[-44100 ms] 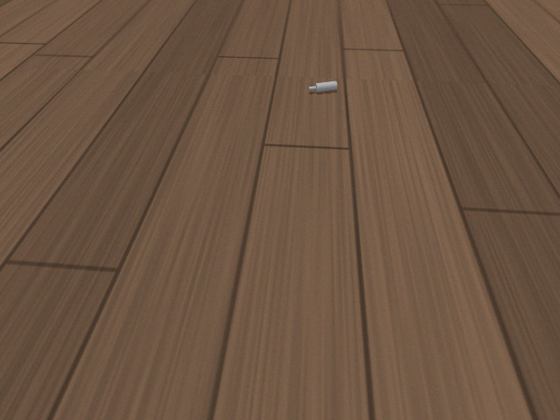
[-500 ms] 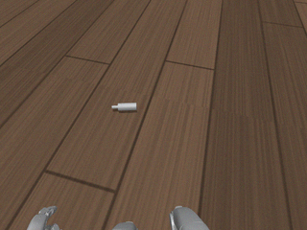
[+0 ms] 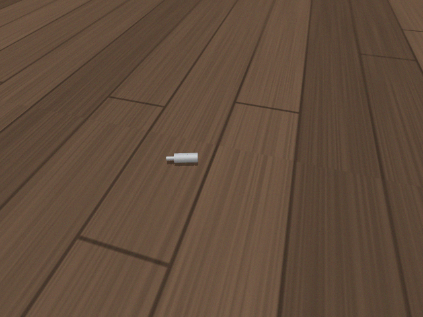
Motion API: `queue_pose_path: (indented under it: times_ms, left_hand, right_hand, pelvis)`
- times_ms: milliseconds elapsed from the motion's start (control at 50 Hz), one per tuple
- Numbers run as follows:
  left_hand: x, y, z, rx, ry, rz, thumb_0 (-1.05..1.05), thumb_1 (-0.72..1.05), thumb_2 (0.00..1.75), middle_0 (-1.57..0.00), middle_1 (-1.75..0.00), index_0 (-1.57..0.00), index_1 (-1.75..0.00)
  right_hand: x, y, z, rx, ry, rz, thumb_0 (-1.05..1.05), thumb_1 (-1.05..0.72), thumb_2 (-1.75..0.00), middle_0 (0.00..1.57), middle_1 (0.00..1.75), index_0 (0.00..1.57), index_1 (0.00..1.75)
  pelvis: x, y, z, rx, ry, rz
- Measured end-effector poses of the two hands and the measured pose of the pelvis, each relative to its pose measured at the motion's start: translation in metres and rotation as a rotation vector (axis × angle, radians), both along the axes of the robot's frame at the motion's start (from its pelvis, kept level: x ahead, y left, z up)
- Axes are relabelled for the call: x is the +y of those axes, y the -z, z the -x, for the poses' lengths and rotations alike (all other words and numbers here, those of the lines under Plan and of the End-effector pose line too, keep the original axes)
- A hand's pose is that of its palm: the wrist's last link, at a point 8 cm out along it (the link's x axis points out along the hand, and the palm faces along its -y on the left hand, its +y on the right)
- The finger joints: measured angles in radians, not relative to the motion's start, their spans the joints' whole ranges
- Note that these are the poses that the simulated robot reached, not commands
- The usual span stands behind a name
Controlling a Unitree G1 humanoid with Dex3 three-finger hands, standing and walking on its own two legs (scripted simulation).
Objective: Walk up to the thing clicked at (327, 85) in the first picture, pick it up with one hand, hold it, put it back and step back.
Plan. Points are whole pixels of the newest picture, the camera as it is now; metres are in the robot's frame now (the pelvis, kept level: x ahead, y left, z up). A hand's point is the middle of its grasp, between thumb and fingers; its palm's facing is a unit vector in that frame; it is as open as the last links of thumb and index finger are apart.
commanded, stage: step back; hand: left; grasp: from above
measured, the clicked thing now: (182, 157) +1.11 +0.26 -0.73
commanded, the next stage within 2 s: stand in 0.78 s
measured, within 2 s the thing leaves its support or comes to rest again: neither
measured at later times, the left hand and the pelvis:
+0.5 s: hand out of the picture +0.11 +0.26 -0.15, palm faces +0.03 -0.93 -0.38, open 7.4 cm; pelvis +0.04 -0.01 +0.00, yaw +1 degrees
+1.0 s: hand (98, 315) +0.15 +0.26 -0.14, palm faces -0.01 -0.94 -0.35, open 7.4 cm; pelvis +0.06 +0.00 +0.02, yaw +0 degrees
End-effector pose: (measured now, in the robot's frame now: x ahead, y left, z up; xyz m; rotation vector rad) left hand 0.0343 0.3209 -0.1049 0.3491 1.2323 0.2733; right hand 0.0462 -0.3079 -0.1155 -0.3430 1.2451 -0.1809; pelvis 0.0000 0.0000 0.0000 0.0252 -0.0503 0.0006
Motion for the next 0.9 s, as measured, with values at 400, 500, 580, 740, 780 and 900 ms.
queue_pose_path:
  times_ms: [400,500,580,740,780,900]
  left_hand:
    - [-0.027,-0.008,-0.057,-0.087,0.018,0.007,0.0,0.9,0.9,-0.21,-0.3,-0.21,-0.3]
    - [-0.017,0.007,-0.07,-0.059,0.008,0.027,0.0,0.9,0.9,-0.2,-0.3,-0.21,-0.3]
    - [-0.016,0.011,-0.079,-0.044,0.012,0.039,0.0,0.9,0.9,-0.2,-0.3,-0.21,-0.3]
    - [-0.016,0.004,-0.094,-0.037,0.026,0.048,0.0,0.9,0.9,-0.2,-0.3,-0.21,-0.3]
    - [-0.015,0.002,-0.098,-0.039,0.027,0.047,0.0,0.9,0.9,-0.2,-0.3,-0.21,-0.3]
    - [-0.015,-0.003,-0.107,-0.038,0.032,0.053,0.0,0.9,0.9,-0.2,-0.3,-0.21,-0.3]
  right_hand:
    - [-0.019,0.0,-0.051,-0.019,-0.018,0.005,0.01,-0.9,-0.89,0.2,0.3,0.21,0.3]
    - [-0.005,0.0,-0.075,-0.044,-0.024,0.02,0.01,-0.91,-0.89,0.2,0.3,0.21,0.3]
    - [0.007,-0.004,-0.095,-0.065,-0.03,0.002,0.01,-0.9,-0.89,0.2,0.3,0.21,0.3]
    - [0.025,-0.012,-0.131,-0.119,-0.04,-0.035,0.01,-0.9,-0.89,0.21,0.3,0.21,0.3]
    - [0.027,-0.013,-0.137,-0.125,-0.039,-0.037,0.01,-0.9,-0.89,0.21,0.3,0.21,0.3]
    - [0.028,-0.018,-0.138,-0.128,-0.032,-0.041,0.01,-0.9,-0.89,0.21,0.3,0.21,0.3]
  pelvis:
    - [-0.017,-0.003,-0.034,0.002,-0.019,0.022]
    - [-0.006,0.003,-0.044,-0.002,-0.016,0.01]
    - [-0.004,0.0,-0.05,0.006,-0.007,0.031]
    - [0.0,-0.008,-0.06,0.02,0.005,0.035]
    - [0.001,-0.01,-0.062,0.021,0.007,0.034]
    - [0.004,-0.015,-0.064,0.014,0.005,0.03]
